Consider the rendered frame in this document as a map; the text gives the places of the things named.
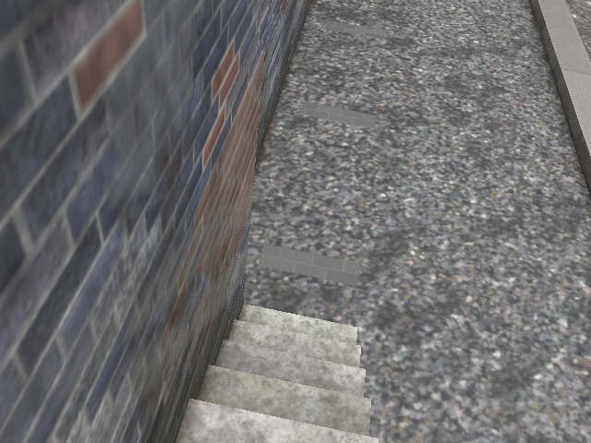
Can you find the stairs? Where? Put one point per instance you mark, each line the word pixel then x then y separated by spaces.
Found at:
pixel 282 378

